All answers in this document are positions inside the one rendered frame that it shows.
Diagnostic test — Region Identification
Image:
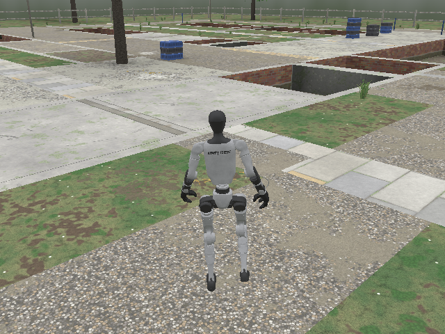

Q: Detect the right robot forearm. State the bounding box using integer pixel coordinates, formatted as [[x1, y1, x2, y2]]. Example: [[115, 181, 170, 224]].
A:
[[250, 166, 266, 195]]

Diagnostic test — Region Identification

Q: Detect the robot head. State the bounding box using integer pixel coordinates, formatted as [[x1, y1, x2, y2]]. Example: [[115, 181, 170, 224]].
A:
[[207, 110, 231, 144]]

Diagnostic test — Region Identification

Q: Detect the robot left hand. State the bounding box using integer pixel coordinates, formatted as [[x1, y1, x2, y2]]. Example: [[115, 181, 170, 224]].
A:
[[181, 190, 197, 203]]

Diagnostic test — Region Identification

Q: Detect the robot right shin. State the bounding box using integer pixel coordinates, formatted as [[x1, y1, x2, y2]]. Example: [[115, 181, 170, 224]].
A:
[[238, 225, 248, 273]]

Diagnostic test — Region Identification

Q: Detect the right robot upper arm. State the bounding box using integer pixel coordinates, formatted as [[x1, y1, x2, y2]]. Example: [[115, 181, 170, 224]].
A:
[[233, 139, 255, 177]]

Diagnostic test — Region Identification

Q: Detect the left robot upper arm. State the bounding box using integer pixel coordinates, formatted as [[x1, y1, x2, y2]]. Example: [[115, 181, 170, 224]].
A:
[[187, 141, 204, 180]]

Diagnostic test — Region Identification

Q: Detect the left robot forearm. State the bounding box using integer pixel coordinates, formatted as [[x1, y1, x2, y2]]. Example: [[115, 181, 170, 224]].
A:
[[181, 170, 194, 193]]

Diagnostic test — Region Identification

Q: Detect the robot right hand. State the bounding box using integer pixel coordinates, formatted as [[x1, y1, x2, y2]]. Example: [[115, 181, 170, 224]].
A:
[[253, 191, 269, 209]]

